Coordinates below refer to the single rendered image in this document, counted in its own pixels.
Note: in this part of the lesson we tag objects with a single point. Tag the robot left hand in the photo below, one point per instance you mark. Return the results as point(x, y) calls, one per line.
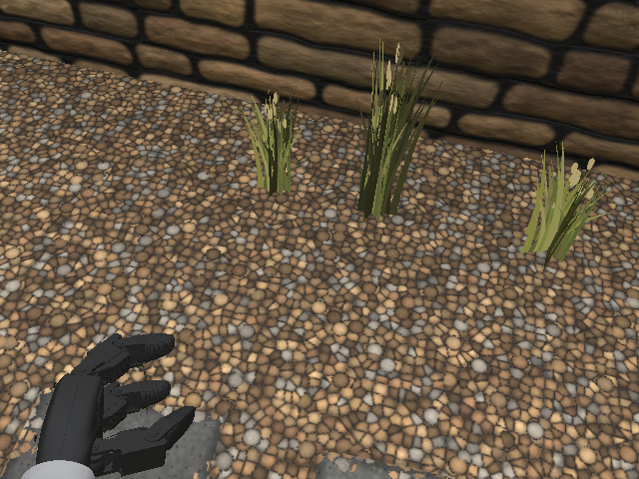
point(81, 409)

